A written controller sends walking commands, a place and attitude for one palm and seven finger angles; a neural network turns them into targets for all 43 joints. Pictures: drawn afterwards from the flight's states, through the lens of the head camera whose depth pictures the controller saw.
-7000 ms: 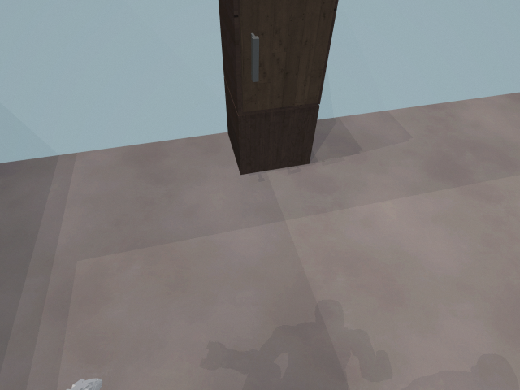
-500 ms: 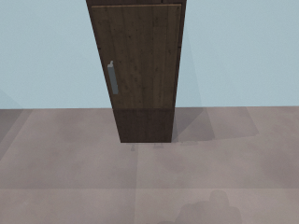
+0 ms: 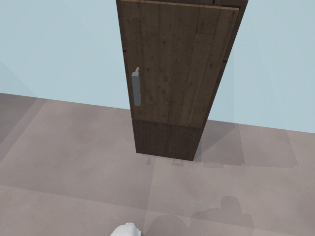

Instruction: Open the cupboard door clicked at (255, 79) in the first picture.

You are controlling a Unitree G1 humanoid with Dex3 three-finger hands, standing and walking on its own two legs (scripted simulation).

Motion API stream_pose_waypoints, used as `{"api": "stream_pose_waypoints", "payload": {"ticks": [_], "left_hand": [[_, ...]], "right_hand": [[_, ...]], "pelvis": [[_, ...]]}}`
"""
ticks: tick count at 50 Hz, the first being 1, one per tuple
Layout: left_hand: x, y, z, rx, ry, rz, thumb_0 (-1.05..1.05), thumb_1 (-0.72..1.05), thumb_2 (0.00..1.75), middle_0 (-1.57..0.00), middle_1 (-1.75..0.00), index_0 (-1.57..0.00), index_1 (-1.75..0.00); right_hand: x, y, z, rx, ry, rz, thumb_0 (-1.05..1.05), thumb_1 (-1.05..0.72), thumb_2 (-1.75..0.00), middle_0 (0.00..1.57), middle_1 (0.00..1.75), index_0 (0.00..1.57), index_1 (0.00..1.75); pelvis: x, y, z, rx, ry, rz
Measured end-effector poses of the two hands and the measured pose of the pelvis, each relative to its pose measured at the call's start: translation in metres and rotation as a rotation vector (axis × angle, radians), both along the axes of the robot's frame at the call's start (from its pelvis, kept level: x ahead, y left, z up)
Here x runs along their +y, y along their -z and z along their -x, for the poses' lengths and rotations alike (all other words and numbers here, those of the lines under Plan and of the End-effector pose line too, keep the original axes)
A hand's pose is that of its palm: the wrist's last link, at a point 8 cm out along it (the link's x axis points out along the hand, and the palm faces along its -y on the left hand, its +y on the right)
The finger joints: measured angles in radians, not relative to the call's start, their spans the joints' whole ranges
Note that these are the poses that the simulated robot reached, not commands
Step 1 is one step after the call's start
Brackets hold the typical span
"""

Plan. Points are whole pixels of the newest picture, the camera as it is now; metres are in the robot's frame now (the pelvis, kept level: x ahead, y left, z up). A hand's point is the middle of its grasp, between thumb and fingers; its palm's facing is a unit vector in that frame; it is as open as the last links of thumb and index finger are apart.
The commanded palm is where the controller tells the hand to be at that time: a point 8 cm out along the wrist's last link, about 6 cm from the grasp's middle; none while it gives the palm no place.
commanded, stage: take the last steps up to it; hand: left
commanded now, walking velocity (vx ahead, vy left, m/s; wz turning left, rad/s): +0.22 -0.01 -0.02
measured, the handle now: (137, 87) +0.70 +0.17 -0.08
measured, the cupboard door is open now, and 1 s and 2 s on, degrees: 0 0 0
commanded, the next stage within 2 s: come to a stop and stand still in 0.20 s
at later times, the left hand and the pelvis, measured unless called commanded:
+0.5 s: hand (110, 195) +0.25 +0.19 -0.16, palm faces -0.03 -0.97 -0.24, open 7.4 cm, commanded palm none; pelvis +0.15 +0.01 -0.01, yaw -2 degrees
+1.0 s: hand (73, 229) +0.15 +0.27 -0.17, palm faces +0.04 -0.96 -0.29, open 7.4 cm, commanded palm none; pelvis +0.10 +0.06 -0.02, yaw -2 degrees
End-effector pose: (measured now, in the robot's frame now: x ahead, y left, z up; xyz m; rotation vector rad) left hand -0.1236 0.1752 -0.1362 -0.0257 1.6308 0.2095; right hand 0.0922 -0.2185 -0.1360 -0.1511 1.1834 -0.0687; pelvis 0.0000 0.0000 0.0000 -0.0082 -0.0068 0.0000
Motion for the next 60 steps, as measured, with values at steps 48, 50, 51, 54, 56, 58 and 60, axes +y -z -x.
{"api": "stream_pose_waypoints", "payload": {"ticks": [48,50,51,54,56,58,60], "left_hand": [[0.136,0.002,-0.274,-0.366,0.181,-0.196,0.0,0.91,0.9,-0.2,-0.3,-0.2,-0.3],[0.141,0.0,-0.26,-0.365,0.18,-0.209,0.0,0.91,0.9,-0.2,-0.3,-0.2,-0.3],[0.142,-0.002,-0.253,-0.358,0.18,-0.212,0.0,0.91,0.9,-0.2,-0.3,-0.2,-0.3],[0.142,-0.006,-0.233,-0.335,0.179,-0.203,0.0,0.91,0.9,-0.19,-0.3,-0.2,-0.3],[0.141,-0.007,-0.223,-0.318,0.177,-0.191,0.0,0.91,0.9,-0.19,-0.3,-0.2,-0.3],[0.14,-0.006,-0.217,-0.305,0.175,-0.177,0.0,0.91,0.9,-0.19,-0.3,-0.2,-0.3],[0.137,-0.006,-0.213,-0.301,0.17,-0.164,0.0,0.91,0.9,-0.2,-0.3,-0.2,-0.3]], "right_hand": [[0.041,0.008,-0.08,-0.077,0.088,0.046,0.0,-0.91,-0.9,0.2,0.29,0.2,0.3],[0.049,0.011,-0.083,-0.098,0.072,0.024,0.0,-0.91,-0.9,0.2,0.29,0.2,0.3],[0.053,0.012,-0.084,-0.102,0.067,0.014,0.0,-0.91,-0.9,0.2,0.29,0.2,0.3],[0.064,0.013,-0.078,-0.099,0.06,-0.012,0.0,-0.91,-0.9,0.2,0.29,0.2,0.3],[0.066,0.011,-0.07,-0.092,0.071,-0.009,0.0,-0.92,-0.89,0.2,0.29,0.2,0.3],[0.066,0.01,-0.057,-0.069,0.073,0.0,0.0,-0.93,-0.89,0.2,0.29,0.2,0.3],[0.066,0.01,-0.043,-0.03,0.07,0.009,0.0,-0.93,-0.89,0.2,0.29,0.2,0.3]], "pelvis": [[0.06,0.014,-0.107,-0.049,0.026,-0.026],[0.062,0.015,-0.103,-0.045,0.03,-0.039],[0.064,0.015,-0.1,-0.047,0.03,-0.036],[0.07,0.01,-0.094,-0.043,0.022,-0.03],[0.073,0.008,-0.09,-0.037,0.019,-0.029],[0.075,0.006,-0.088,-0.033,0.016,-0.026],[0.077,0.004,-0.086,-0.031,0.009,-0.024]]}}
